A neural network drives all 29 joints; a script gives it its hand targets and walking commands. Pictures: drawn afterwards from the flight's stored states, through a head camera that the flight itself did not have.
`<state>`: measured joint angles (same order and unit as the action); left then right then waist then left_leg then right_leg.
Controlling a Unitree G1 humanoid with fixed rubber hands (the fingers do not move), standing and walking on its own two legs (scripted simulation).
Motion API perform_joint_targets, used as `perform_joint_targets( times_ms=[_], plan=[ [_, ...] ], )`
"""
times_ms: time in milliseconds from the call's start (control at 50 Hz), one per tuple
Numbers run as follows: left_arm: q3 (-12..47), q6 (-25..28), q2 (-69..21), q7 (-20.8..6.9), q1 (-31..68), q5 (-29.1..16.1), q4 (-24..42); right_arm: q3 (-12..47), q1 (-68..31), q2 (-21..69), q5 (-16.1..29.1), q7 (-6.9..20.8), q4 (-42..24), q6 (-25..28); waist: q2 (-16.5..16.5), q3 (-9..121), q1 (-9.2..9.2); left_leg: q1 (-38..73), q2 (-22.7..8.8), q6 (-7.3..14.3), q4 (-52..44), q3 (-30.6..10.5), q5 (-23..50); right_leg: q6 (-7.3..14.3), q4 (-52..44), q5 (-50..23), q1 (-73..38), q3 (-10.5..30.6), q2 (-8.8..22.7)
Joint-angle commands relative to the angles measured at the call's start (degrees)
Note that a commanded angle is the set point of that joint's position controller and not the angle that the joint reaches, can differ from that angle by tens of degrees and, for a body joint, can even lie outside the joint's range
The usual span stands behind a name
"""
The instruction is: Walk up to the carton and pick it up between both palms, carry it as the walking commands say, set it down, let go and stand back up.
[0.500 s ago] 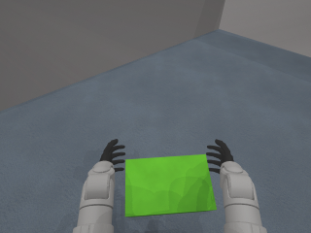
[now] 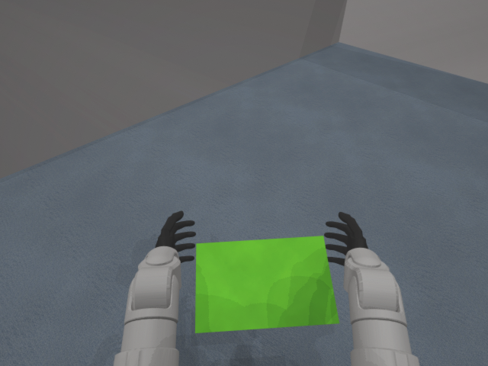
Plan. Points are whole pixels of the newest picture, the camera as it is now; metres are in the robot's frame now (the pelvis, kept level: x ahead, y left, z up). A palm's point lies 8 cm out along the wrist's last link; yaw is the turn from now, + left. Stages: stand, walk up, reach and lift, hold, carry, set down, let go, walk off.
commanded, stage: carry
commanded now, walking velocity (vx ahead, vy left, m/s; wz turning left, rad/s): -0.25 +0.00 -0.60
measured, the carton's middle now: (261, 286) +0.29 +0.00 -0.06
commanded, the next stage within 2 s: none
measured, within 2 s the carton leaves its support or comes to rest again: neither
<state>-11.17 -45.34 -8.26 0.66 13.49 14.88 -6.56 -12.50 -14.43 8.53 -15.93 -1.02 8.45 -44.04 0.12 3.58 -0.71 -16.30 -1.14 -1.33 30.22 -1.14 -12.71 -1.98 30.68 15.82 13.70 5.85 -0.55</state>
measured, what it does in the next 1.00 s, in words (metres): walks backwards, turning right: left foot, then right foot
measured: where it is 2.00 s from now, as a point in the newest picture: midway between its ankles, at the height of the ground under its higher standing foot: outside the picture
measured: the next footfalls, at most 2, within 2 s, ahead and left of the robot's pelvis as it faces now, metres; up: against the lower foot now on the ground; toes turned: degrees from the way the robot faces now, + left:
left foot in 0.48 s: -0.07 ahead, +0.13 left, +0.00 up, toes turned -13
right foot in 0.82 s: -0.22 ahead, -0.06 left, +0.00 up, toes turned -33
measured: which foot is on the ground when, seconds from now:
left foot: down 0.00-0.18, up 0.20-0.46, down 0.48-0.84, up 0.86-1.00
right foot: down 0.00-0.50, up 0.52-0.80, down 0.82-1.00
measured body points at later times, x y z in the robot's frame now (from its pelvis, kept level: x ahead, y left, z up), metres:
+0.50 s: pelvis -0.10 +0.03 -0.01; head -0.08 +0.03 +0.44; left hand +0.23 +0.09 +0.07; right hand +0.14 -0.21 +0.07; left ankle -0.11 +0.14 -0.74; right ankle +0.01 -0.12 -0.73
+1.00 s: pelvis -0.24 +0.08 -0.01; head -0.21 +0.04 +0.44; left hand +0.11 +0.01 +0.05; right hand -0.09 -0.23 +0.04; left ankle -0.18 +0.20 -0.67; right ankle -0.26 -0.04 -0.73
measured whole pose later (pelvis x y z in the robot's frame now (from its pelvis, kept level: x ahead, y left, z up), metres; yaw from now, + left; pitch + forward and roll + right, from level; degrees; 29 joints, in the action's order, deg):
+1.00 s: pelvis -0.24 +0.08 -0.01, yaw -35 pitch +5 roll +2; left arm -11.6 -66.8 -10.5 16.2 21.2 6.8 6.2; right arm -9.8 -18.2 9.5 -6.1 -17.4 -9.8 -68.1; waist -0.3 -0.1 1.3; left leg -32.0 -3.0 -4.9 61.3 4.0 -26.4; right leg 0.9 35.5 13.1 27.1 2.3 -0.4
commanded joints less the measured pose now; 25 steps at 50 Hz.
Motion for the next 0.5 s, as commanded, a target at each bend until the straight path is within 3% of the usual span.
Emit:
perform_joint_targets(
  times_ms=[0,20,40,60,80,100,120,140,160,180,200,220,240,280,320,400,420,440,460,480],
  plan=[
    [39.17,-0.59,-52.07,-15.13,29.69,-22.3,6.46,38.34,-27.31,52.22,20.24,14.91,-5.42,-1.66,-0.04,18.1,1.3,9.19,-8.75,2.21,5.8,-1.55,26.24,0.97,7.42,-25.55,9.87,0.8,6.39],
    [40.22,-2.13,-52.05,-14.86,29.82,-23.57,8.22,39.14,-26.48,51.97,21.15,14.42,-6.82,-3.11,-2.27,19.66,1.56,10.65,-11.06,3.72,5.24,-3.13,30.63,0.37,11.1,-22.06,12.27,-0.4,4.93],
    [40.77,-3.94,-51.72,-14.7,30.11,-24.77,9.35,39.23,-25.29,51.52,21.64,13.92,-7.31,-4.67,-6.13,20.64,1.78,9.47,-14.54,5.94,2.65,-6.05,32.46,0.08,15.53,-13.24,13.57,-2.35,2.92],
    [41.57,-5.51,-51.87,-14.58,30.5,-26.02,11.17,40.45,-25.63,51.43,22.62,13.49,-9.7,-6.17,-9.04,21.04,1.58,7.34,-18.74,8.87,0.85,-8.13,35.34,-0.19,21.4,0.38,13.9,-4.21,1.31],
    [42.3,-7.17,-52.0,-14.57,30.88,-27.42,12.55,41.61,-26.21,51.66,23.42,12.98,-11.6,-7.77,-11.7,20.45,1.08,3.51,-21.14,10.87,-0.6,-8.85,33.44,0.12,23.15,13.96,12.71,-6.13,0.94],
    [42.84,-8.81,-52.32,-14.58,31.25,-29.04,14.7,43.07,-27.37,51.88,24.79,12.52,-14.74,-9.32,-10.9,19.08,0.48,-0.11,-20.12,10.33,0.14,-5.76,29.04,0.62,19.46,14.8,10.29,-7.1,2.09],
    [43.63,-10.56,-52.73,-14.48,31.32,-30.57,16.99,44.12,-27.97,51.94,26.06,12.03,-17.4,-10.93,-9.7,18.28,-0.1,-3.27,-17.67,8.11,2.94,-2.38,24.81,1.38,12.27,8.4,7.15,-7.66,2.14],
    [44.41,-12.47,-52.88,-14.21,31.59,-32.14,19.23,44.57,-27.88,51.33,27.2,11.54,-19.79,-12.64,-5.75,17.45,-0.38,-6.06,-14.29,5.11,9.28,0.67,17.23,2.25,4.19,2.17,5.3,-4.11,3.02],
    [44.17,-14.28,-51.72,-13.8,29.89,-32.25,18.75,44.0,-26.67,50.38,27.43,11.36,-19.96,-14.61,7.55,16.12,-0.78,-15.0,-5.97,0.24,19.27,5.95,-1.63,5.42,-8.51,-5.74,3.96,13.53,13.23],
    [42.7,-15.61,-50.82,-13.42,27.01,-31.71,18.63,45.49,-27.1,50.31,29.4,11.39,-21.96,-16.28,20.75,16.08,-0.87,-20.28,0.89,-1.34,30.59,5.34,-24.24,10.49,-12.52,-20.12,4.25,30.59,22.98],
    [42.48,-17.02,-50.73,-13.1,28.46,-32.38,20.34,47.12,-29.3,51.44,31.46,11.16,-23.04,-17.35,15.88,18.17,-0.77,-18.34,-1.56,-0.94,35.3,-0.67,-22.28,10.62,-10.56,-20.78,4.15,26.92,20.99],
    [42.32,-18.19,-51.64,-12.69,28.69,-32.55,20.83,47.64,-30.47,52.29,32.86,11.07,-23.72,-18.35,11.33,18.39,-0.61,-18.12,-1.48,-1.08,36.34,-0.23,-18.29,9.79,-10.14,-18.26,3.72,22.08,18.82],
    [41.87,-18.96,-52.25,-12.28,27.59,-32.06,21.32,47.8,-31.27,53.24,34.06,11.11,-24.88,-19.22,9.09,18.1,-0.41,-17.92,-1.87,-1.63,34.23,0.3,-14.09,8.15,-9.35,-15.6,2.81,18.18,15.91],
    [41.49,-20.0,-53.16,-11.86,26.76,-32.01,23.32,47.89,-31.75,54.07,35.61,11.0,-27.39,-20.73,10.09,20.33,-0.56,-15.16,-0.57,-2.87,28.56,2.51,-11.86,6.62,-7.91,-18.88,-0.21,13.34,12.08],
    [41.83,-20.98,-52.45,-11.6,25.22,-31.97,24.88,47.47,-29.86,54.54,36.04,10.82,-27.12,-22.2,10.99,21.56,-0.99,-12.93,1.3,-3.08,23.24,3.38,-14.41,6.77,-7.96,-22.14,-2.99,14.61,11.98],
    [42.0,-23.05,-51.27,-11.59,22.27,-31.3,24.65,46.02,-25.76,55.04,35.42,10.71,-24.34,-24.38,12.46,22.58,-1.38,-5.83,3.86,-2.08,9.63,4.95,-15.74,6.42,-10.45,-20.48,-3.43,16.93,11.77],
    [42.18,-23.42,-51.4,-11.63,22.11,-31.34,24.56,45.92,-25.38,55.15,35.3,10.77,-23.98,-24.7,13.5,22.74,-1.33,-1.24,3.84,-1.47,3.69,5.95,-14.16,5.23,-11.21,-20.94,-1.46,16.0,10.89],
    [42.57,-23.74,-51.56,-11.66,22.6,-31.54,24.61,45.94,-24.69,55.34,35.09,10.84,-23.62,-24.9,13.62,22.92,-0.72,6.4,3.57,-0.89,-5.51,8.16,-9.31,2.5,-11.3,-21.2,2.13,12.6,8.46],
    [43.01,-24.02,-51.84,-11.76,23.09,-31.78,24.42,45.92,-24.97,55.08,34.86,10.97,-23.45,-24.98,10.42,22.46,-0.78,13.91,0.31,-0.49,-10.79,5.94,-6.7,0.19,-8.99,-15.26,8.06,9.9,5.86],
    [43.04,-24.21,-52.86,-11.86,23.09,-32.04,23.59,45.53,-26.33,55.02,34.91,11.27,-23.38,-24.92,0.33,20.97,-1.54,17.93,-8.37,0.92,-12.71,-1.13,-2.97,-0.39,-1.48,-2.18,15.11,6.05,2.87]
  ],
)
